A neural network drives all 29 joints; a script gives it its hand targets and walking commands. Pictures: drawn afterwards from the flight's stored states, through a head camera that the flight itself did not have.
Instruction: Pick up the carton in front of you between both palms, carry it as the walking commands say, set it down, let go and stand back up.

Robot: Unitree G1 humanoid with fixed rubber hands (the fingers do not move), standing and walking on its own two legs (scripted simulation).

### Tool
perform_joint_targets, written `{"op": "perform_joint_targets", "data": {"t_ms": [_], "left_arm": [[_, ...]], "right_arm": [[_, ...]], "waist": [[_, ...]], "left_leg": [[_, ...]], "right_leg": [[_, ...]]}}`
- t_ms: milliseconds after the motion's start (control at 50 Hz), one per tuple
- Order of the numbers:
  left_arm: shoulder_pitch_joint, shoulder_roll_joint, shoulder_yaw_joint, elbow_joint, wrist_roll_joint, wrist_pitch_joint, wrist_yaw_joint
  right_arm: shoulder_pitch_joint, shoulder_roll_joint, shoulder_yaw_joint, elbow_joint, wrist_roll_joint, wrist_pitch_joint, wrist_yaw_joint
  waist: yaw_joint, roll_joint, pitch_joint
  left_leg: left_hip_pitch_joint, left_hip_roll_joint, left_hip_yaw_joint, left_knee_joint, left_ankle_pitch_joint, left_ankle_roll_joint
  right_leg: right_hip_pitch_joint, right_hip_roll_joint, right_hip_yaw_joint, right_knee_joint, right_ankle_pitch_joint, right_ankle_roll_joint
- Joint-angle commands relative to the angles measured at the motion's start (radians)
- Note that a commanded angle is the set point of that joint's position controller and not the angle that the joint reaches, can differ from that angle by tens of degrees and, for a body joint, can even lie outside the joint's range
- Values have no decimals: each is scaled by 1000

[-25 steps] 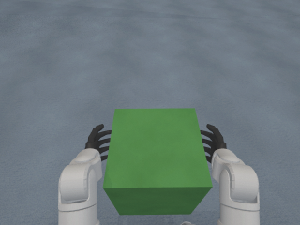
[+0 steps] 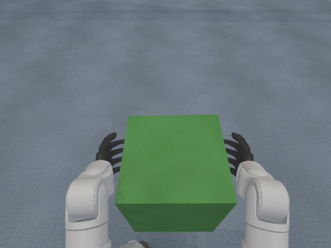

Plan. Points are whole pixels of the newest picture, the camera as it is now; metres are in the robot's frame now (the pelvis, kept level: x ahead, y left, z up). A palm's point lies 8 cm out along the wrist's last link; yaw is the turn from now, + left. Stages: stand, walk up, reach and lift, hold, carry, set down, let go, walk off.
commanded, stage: carry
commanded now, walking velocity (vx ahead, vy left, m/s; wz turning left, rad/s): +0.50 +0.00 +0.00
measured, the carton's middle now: (173, 177) +0.28 +0.00 +0.01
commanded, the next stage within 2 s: none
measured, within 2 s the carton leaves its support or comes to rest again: neither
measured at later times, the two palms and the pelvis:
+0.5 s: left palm (126, 77) +0.59 +0.15 +0.09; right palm (217, 77) +0.59 -0.15 +0.09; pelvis +0.33 +0.01 +0.00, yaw -1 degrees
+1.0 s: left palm (138, 33) +0.93 +0.14 +0.09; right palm (206, 33) +0.93 -0.15 +0.09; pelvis +0.66 +0.00 -0.01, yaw -1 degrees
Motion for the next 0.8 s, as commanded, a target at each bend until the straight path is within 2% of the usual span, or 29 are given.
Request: {"op": "perform_joint_targets", "data": {"t_ms": [0, 20, 40, 60, 80, 100, 120, 140, 160, 180, 200, 260, 340, 440, 480, 500, 520, 540, 560, 580, 600, 620, 640, 660, 680, 720, 780], "left_arm": [[-417, -835, -671, -34, -383, 11, -257], [-426, -833, -673, -27, -382, 15, -257], [-435, -828, -676, -21, -383, 17, -257], [-457, -824, -680, -20, -386, 21, -258], [-473, -841, -697, -30, -392, 25, -257], [-489, -853, -702, -19, -393, 19, -261], [-517, -888, -709, -18, -402, 9, -265], [-530, -925, -718, -16, -411, -4, -267], [-535, -954, -723, -18, -417, -16, -268], [-535, -972, -726, -26, -419, -26, -267], [-527, -983, -728, -33, -419, -35, -263], [-491, -983, -734, -55, -404, -52, -249], [-459, -932, -729, -97, -394, -44, -234], [-436, -858, -713, -84, -394, 1, -240], [-441, -840, -702, -64, -396, 15, -246], [-434, -839, -695, -47, -394, 20, -249], [-429, -835, -684, -28, -393, 23, -251], [-422, -827, -674, -16, -391, 26, -253], [-433, -824, -666, 21, -380, 17, -258], [-417, -862, -670, 33, -388, 11, -260], [-439, -889, -673, 20, -395, 3, -261], [-459, -925, -681, 11, -402, -7, -263], [-486, -954, -691, -10, -409, -18, -265], [-507, -972, -696, -25, -416, -27, -267], [-517, -983, -702, -40, -424, -34, -269], [-507, -985, -709, -62, -436, -43, -274], [-475, -955, -706, -85, -436, -47, -276]], "right_arm": [[-422, 858, 708, -8, 401, 13, 251], [-413, 857, 700, 9, 399, 15, 254], [-408, 851, 688, 26, 396, 16, 258], [-402, 844, 678, 40, 392, 17, 261], [-412, 856, 675, 74, 383, 6, 266], [-407, 889, 679, 73, 401, -2, 270], [-432, 925, 684, 66, 406, -12, 271], [-452, 956, 693, 52, 412, -22, 272], [-480, 980, 701, 31, 422, -31, 272], [-500, 993, 709, 11, 430, -39, 272], [-503, 999, 716, -5, 437, -45, 273], [-478, 982, 726, -41, 449, -53, 277], [-445, 921, 722, -76, 444, -43, 273], [-391, 849, 688, -40, 404, -6, 263], [-395, 833, 681, -21, 394, 7, 261], [-407, 828, 681, -15, 394, 13, 261], [-411, 822, 683, -10, 393, 19, 261], [-428, 812, 684, -8, 394, 24, 261], [-461, 826, 699, -27, 403, 32, 260], [-466, 832, 701, -10, 401, 29, 263], [-481, 876, 710, 9, 409, 18, 266], [-490, 912, 716, 12, 413, 4, 269], [-496, 944, 724, 14, 417, -9, 271], [-502, 970, 730, 10, 421, -20, 270], [-503, 986, 735, 2, 422, -31, 267], [-488, 1001, 744, -15, 417, -47, 257], [-468, 984, 751, -50, 409, -54, 244]], "waist": [[9, -162, -159], [-6, -132, -197], [-21, -90, -261], [-36, 73, -319], [-28, 332, -359], [-28, 272, -339], [-31, 211, -322], [-28, 98, -319], [-23, 47, -306], [-19, 56, -314], [-19, 74, -313], [-20, 104, -282], [-23, 110, -219], [-29, 145, -138], [-24, 157, -133], [-8, 141, -161], [4, 100, -222], [29, -12, -290], [24, -299, -360], [21, -293, -327], [16, -224, -320], [14, -119, -320], [11, -48, -301], [7, -65, -299], [7, -94, -303], [5, -122, -288], [5, -137, -241]], "left_leg": [[133, -52, 74, -87, 26, 22], [287, -95, 123, -134, 4, 24], [512, -72, 89, -103, -61, 32], [691, 153, -249, -174, -184, 76], [900, 353, -643, -274, -205, 212], [864, 357, -640, -294, -91, 232], [811, 315, -527, -269, 37, 217], [758, 292, -440, -257, 81, 188], [690, 275, -367, -276, 104, 159], [655, 257, -307, -299, 66, 137], [638, 244, -265, -318, 43, 133], [642, 226, -184, -367, 7, 150], [676, 181, -93, -362, 139, 138], [702, 155, -22, -318, 275, 101], [696, 153, 4, -234, 391, 79], [657, 133, 49, -121, 446, 59], [558, 98, 84, 40, 418, 29], [382, 69, 71, 276, 161, -1], [38, -66, 26, 584, -185, -48], [-100, -80, -99, 724, -423, -24], [-128, -23, -149, 776, -409, 6], [-125, 12, -161, 762, -364, 19], [-99, 42, -169, 687, -304, 19], [-60, 54, -162, 619, -262, 16], [-38, 46, -139, 581, -230, 11], [-48, 39, -104, 491, -188, -4], [-91, 38, -60, 320, -112, -27]], "right_leg": [[110, -190, 41, 78, 624, -84], [62, -154, -15, 212, 658, -58], [-75, -125, -26, 375, 575, -33], [-279, -74, -15, 631, 310, 4], [-611, 56, 54, 884, -118, 29], [-694, 13, 179, 1008, -168, -2], [-707, -23, 206, 1034, -143, -29], [-701, -60, 221, 1004, -82, -40], [-669, -84, 227, 937, -28, -40], [-634, -92, 222, 881, 9, -35], [-616, -83, 201, 834, 30, -31], [-640, -76, 156, 667, 90, -11], [-642, -54, 93, 428, 200, 2], [-574, -14, 25, 265, 293, -23], [-479, 10, -2, 225, 270, -43], [-350, 45, -45, 181, 259, -48], [-146, 64, -56, 179, 201, -53], [50, -108, 177, 145, 108, -70], [296, -369, 645, 39, 14, -224], [282, -386, 731, -19, 202, -254], [258, -359, 601, 19, 345, -234], [207, -342, 506, 45, 441, -212], [134, -314, 423, 29, 438, -174], [85, -295, 361, 1, 385, -143], [65, -277, 312, -19, 356, -133], [55, -256, 246, -52, 315, -139], [84, -233, 179, -79, 355, -153]]}}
